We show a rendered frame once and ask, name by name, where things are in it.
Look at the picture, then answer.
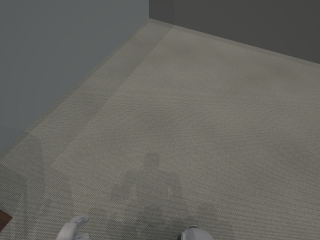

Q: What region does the cupboard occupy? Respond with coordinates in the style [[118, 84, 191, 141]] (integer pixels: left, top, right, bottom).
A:
[[0, 209, 13, 232]]

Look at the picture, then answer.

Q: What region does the right robot shin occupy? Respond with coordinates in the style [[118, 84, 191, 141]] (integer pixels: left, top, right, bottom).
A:
[[187, 225, 199, 230]]

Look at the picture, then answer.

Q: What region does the right robot thigh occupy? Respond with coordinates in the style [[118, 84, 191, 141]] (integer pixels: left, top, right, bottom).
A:
[[181, 227, 214, 240]]

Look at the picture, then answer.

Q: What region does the left robot hand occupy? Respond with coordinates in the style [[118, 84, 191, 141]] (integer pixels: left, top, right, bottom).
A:
[[55, 214, 92, 240]]

